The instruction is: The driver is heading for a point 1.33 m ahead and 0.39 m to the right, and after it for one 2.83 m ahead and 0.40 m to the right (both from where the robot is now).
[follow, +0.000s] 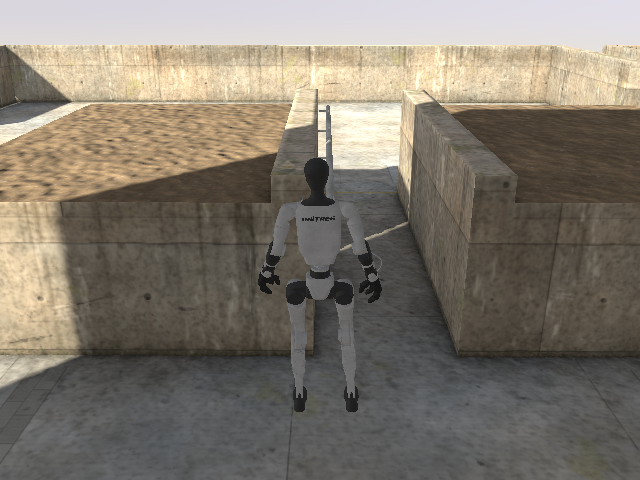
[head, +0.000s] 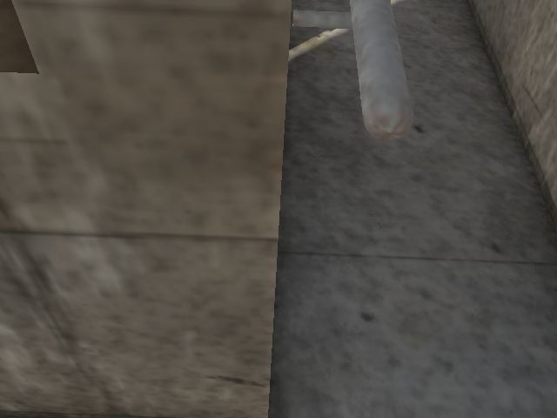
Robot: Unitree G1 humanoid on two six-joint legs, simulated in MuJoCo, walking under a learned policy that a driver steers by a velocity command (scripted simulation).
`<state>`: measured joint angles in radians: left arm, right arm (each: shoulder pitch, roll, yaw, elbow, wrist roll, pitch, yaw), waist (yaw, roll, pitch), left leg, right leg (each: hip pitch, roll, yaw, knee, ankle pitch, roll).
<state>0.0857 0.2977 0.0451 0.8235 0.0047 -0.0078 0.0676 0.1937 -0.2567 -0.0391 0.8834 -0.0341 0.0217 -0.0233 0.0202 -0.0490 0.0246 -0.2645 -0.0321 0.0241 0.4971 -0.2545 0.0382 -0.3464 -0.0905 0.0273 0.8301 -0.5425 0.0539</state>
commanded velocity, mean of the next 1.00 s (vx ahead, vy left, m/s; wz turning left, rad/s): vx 0.01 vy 0.03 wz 0.00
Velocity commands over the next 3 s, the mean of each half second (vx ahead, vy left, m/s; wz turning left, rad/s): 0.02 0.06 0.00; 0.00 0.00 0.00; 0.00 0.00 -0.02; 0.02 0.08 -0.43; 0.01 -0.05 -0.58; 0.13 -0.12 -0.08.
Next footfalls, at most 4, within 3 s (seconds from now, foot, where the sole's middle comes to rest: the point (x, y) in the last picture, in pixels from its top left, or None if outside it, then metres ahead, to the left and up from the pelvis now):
0.32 right None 0.01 -0.07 -0.77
1.82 left None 0.05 0.23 -0.77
2.42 right None -0.12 -0.03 -0.77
2.82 left None -0.01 0.06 -0.77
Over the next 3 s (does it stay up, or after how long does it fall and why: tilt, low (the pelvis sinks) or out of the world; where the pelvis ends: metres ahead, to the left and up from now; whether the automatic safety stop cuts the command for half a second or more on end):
stays up -0.10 -0.02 0.01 its command is cut before an obstacle from the start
